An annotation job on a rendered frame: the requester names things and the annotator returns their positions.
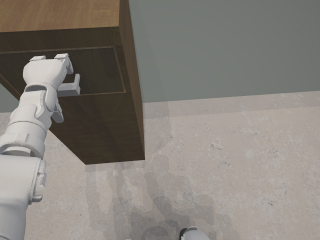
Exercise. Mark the drawer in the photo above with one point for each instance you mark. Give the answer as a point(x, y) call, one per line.
point(98, 68)

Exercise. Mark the robot left upper arm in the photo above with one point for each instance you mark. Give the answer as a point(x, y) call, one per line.
point(22, 182)

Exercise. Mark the robot right thigh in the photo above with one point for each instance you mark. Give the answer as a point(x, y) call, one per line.
point(194, 235)

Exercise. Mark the robot left forearm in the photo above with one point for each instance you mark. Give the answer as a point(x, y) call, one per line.
point(26, 132)

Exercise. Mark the handle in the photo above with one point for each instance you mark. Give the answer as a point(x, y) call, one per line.
point(69, 89)

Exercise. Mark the robot right shin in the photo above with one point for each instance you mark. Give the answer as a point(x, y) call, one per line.
point(191, 228)

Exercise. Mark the cabinet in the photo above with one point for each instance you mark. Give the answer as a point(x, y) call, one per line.
point(99, 127)

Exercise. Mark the left robot hand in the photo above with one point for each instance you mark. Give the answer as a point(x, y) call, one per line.
point(51, 72)

